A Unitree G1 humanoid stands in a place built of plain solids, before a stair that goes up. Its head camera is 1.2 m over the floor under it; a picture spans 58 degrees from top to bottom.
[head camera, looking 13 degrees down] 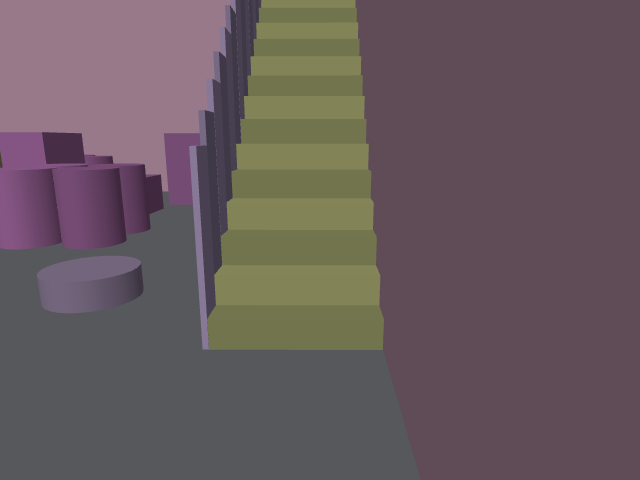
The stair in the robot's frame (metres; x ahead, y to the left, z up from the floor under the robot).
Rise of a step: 0.20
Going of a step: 0.22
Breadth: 1.02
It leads straight ahead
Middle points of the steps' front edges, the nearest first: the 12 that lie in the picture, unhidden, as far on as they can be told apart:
2.33 0.14 0.20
2.54 0.14 0.39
2.76 0.14 0.59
2.98 0.14 0.78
3.19 0.14 0.98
3.41 0.14 1.17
3.62 0.13 1.37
3.84 0.13 1.56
4.06 0.13 1.76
4.27 0.13 1.95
4.49 0.13 2.15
4.70 0.13 2.34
